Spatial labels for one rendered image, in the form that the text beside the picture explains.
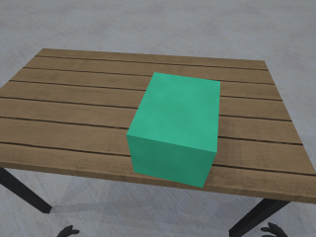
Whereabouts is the carton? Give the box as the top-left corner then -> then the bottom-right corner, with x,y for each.
126,72 -> 220,188

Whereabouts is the table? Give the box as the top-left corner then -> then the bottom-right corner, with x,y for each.
0,48 -> 316,237

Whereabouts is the right robot hand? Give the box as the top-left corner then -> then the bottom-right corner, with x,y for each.
261,222 -> 288,237

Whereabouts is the left robot hand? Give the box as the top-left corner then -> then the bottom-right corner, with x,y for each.
57,225 -> 80,237

